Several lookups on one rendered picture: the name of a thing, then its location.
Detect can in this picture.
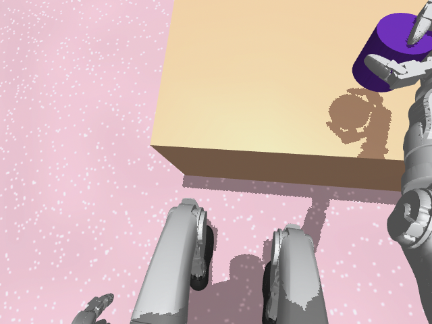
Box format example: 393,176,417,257
352,13,432,92

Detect right robot hand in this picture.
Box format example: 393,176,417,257
364,0,432,90

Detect left robot hand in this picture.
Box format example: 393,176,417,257
72,294,114,324

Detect right robot foot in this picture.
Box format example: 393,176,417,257
262,261,277,324

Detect left robot foot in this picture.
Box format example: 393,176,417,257
190,225,214,291

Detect right robot arm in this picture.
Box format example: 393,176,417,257
387,78,432,324

